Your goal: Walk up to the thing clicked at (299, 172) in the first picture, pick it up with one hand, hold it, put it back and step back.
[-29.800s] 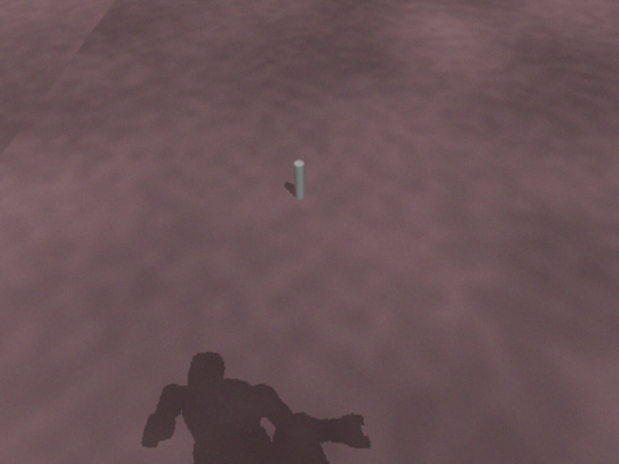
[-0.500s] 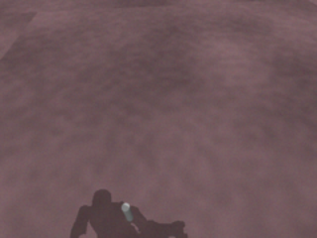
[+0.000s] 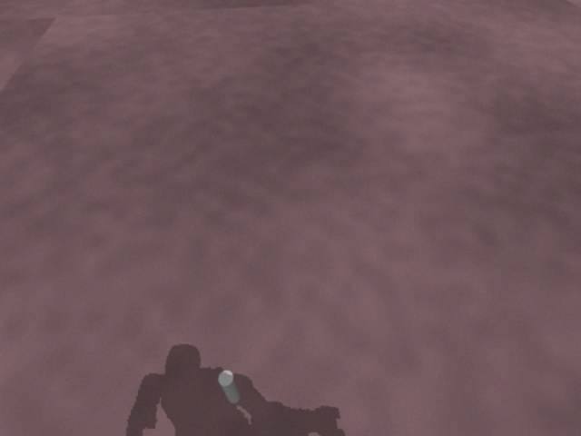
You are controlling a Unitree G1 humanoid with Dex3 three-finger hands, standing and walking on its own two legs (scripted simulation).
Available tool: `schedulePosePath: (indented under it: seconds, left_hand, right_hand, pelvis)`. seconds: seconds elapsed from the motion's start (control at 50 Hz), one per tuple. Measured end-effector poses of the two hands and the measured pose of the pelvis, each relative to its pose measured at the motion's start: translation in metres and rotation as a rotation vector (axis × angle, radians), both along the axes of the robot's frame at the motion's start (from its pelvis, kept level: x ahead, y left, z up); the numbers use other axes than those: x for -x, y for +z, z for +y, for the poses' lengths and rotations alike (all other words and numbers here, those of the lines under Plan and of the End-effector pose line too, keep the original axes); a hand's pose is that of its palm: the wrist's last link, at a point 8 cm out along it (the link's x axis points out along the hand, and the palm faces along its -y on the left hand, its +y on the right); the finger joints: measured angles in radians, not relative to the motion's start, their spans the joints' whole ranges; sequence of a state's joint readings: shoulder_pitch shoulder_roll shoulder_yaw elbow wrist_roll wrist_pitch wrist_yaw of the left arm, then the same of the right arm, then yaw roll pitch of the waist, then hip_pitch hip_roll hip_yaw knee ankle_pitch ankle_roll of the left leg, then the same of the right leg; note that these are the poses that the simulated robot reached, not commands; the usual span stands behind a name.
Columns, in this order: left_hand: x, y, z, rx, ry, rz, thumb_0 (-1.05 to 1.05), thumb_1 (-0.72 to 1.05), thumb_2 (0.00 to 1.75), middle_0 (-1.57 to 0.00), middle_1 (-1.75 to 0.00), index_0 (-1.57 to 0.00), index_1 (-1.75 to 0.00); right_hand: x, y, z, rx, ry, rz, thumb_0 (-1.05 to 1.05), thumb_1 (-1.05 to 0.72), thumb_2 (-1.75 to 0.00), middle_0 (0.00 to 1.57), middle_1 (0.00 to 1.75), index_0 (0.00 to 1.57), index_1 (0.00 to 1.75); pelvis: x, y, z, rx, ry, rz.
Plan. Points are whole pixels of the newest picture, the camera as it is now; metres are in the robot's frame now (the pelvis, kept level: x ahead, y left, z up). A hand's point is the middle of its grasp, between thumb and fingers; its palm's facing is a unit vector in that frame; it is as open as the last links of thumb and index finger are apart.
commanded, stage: stand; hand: left
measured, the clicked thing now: (230, 387) +0.35 +0.20 -0.68
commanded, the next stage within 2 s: step back in 0.82 s
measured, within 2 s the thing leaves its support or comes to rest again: neither
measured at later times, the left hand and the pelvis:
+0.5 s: hand out of the picture +0.08 +0.25 -0.16, palm faces -0.02 -0.94 -0.34, open 7.4 cm; pelvis +0.01 +0.00 +0.00, yaw -1 degrees
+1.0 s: hand out of the picture +0.08 +0.26 -0.16, palm faces -0.03 -0.93 -0.38, open 7.4 cm; pelvis -0.02 +0.00 -0.01, yaw +0 degrees
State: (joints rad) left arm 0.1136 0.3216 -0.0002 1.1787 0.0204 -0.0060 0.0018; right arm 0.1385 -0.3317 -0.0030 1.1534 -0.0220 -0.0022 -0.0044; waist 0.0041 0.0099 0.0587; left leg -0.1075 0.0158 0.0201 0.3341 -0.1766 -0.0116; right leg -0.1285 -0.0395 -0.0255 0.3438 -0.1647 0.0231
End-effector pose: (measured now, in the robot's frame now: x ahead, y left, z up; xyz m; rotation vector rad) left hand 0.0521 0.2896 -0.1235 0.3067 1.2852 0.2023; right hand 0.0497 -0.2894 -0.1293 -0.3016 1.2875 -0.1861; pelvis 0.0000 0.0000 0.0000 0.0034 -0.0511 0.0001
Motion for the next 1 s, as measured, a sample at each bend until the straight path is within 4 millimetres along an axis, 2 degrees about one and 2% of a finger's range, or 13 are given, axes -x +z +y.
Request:
schedulePosePath:
  seconds: [0.46,0.82,1.0]
  left_hand:
    - [-0.023,0.003,0.000,-0.001,-0.015,-0.034,0.00,0.91,0.90,-0.21,-0.30,-0.20,-0.30]
    - [-0.021,0.003,0.001,0.000,-0.017,-0.024,0.00,0.91,0.90,-0.21,-0.30,-0.20,-0.30]
    - [-0.021,-0.001,0.016,-0.045,-0.028,-0.048,0.00,0.91,0.90,-0.21,-0.30,-0.20,-0.30]
  right_hand:
    - [-0.021,0.004,-0.003,0.007,0.005,-0.045,0.01,-0.90,-0.90,0.21,0.30,0.20,0.30]
    - [-0.014,0.005,-0.006,0.007,-0.004,-0.024,0.01,-0.90,-0.90,0.21,0.30,0.20,0.30]
    - [-0.012,-0.001,-0.022,0.029,-0.022,-0.034,0.01,-0.90,-0.90,0.21,0.30,0.20,0.30]
  pelvis:
    - [-0.009,0.001,-0.001,0.000,-0.010,0.002]
    - [-0.010,0.001,-0.002,0.001,-0.011,0.008]
    - [0.017,-0.012,-0.003,0.002,-0.008,0.028]
